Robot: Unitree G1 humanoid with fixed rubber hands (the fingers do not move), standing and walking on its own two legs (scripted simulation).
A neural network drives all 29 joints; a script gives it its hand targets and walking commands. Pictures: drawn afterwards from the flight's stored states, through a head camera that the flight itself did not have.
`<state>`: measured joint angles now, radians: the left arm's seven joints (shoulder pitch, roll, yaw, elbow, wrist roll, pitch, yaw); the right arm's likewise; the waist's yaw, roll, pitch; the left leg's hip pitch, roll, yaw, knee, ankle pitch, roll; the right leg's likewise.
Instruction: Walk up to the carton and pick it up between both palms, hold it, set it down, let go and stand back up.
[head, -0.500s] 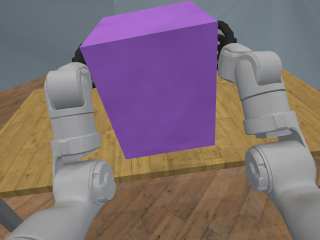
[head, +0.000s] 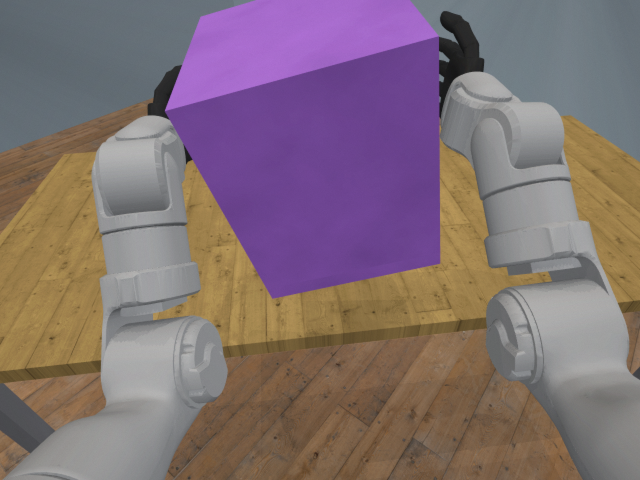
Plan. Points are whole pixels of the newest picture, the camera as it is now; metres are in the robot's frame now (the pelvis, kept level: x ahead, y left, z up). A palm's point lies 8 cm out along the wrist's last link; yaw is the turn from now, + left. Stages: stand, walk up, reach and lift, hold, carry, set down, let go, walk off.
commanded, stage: set down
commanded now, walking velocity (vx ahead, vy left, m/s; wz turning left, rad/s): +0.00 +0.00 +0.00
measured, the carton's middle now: (322, 142) +0.40 +0.00 +0.28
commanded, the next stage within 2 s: none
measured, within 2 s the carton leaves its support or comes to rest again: neither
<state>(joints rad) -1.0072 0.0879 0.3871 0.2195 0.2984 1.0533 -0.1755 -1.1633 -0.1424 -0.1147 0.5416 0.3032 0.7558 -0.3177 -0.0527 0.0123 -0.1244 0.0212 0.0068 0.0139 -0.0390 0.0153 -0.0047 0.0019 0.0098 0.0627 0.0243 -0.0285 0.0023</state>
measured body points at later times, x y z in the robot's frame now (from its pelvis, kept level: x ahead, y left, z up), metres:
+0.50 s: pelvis +0.01 +0.00 +0.00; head -0.02 +0.00 +0.45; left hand +0.41 +0.16 +0.27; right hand +0.42 -0.14 +0.28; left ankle +0.00 +0.12 -0.76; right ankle -0.01 -0.12 -0.76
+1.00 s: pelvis +0.01 +0.00 +0.00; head +0.01 +0.00 +0.45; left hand +0.43 +0.16 +0.23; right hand +0.44 -0.14 +0.24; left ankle +0.00 +0.12 -0.76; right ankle -0.01 -0.12 -0.76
